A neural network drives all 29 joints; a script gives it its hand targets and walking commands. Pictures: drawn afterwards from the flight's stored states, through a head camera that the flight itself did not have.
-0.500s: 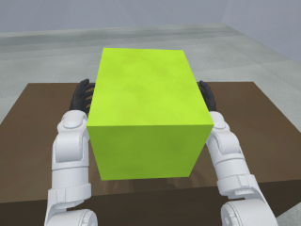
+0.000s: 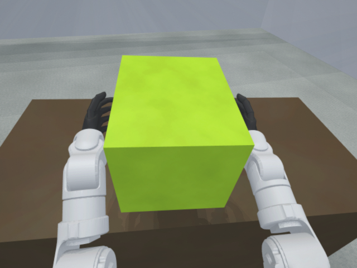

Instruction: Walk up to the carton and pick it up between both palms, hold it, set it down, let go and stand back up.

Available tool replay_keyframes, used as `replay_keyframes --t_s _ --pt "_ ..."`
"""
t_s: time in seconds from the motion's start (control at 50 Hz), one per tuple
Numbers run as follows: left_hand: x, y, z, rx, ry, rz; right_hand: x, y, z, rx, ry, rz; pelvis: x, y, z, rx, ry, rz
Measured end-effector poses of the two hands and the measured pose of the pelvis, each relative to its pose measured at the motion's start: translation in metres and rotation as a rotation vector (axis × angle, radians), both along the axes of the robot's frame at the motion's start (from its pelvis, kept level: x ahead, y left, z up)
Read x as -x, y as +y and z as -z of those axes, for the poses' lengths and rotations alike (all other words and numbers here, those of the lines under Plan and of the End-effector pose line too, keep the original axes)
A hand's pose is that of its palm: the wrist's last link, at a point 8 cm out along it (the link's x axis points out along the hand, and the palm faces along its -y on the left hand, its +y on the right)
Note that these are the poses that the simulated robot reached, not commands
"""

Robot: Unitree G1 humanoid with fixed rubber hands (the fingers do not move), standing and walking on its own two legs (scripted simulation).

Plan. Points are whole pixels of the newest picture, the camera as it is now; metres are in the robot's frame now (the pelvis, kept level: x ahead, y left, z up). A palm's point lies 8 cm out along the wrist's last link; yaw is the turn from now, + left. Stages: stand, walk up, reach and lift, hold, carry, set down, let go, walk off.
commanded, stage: hold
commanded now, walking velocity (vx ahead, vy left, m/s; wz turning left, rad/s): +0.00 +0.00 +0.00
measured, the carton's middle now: (172, 129) +0.39 +0.00 +0.14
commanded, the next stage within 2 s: none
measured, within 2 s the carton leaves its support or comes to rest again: neither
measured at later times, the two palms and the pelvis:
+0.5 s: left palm (92, 131) +0.35 +0.17 +0.17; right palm (243, 128) +0.36 -0.16 +0.17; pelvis +0.00 +0.00 +0.00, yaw +0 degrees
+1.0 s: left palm (93, 131) +0.34 +0.17 +0.18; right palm (244, 131) +0.35 -0.16 +0.16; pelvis +0.00 -0.01 +0.00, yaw +1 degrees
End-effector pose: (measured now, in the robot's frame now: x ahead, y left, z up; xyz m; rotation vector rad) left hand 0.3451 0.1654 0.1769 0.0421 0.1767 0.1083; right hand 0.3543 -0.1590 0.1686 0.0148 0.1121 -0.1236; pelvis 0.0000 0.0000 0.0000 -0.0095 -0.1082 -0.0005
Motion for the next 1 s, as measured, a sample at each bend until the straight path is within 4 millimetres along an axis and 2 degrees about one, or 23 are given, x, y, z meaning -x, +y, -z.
replay_keyframes --t_s 0.26,0.52,0.6,1.0 --pt "-0.0003 -0.0014 0.004 0.002 0.009 0.007 0.0022 -0.0014 0.0051 0.007 0.006 0.006 -0.0004 0.0 -0.0001 0.0 0.001 -0.001" --pt "0.0 0.004 0.0026 -0.007 -0.004 -0.006 -0.0031 0.0041 -0.0019 0.008 -0.01 -0.011 -0.0009 -0.0005 -0.0002 0.002 0.006 -0.007" --pt "0.0005 0.0038 0.0067 0.003 0.011 -0.007 -0.0025 0.0037 0.0013 0.009 0.006 -0.009 -0.0007 -0.0004 -0.0002 0.001 -0.001 -0.007" --pt "0.0022 0.0008 0.0 0.003 0.01 -0.012 -0.0005 0.0009 0.0052 0.021 0.004 -0.012 0.0046 -0.0051 0.0001 -0.001 -0.023 -0.009"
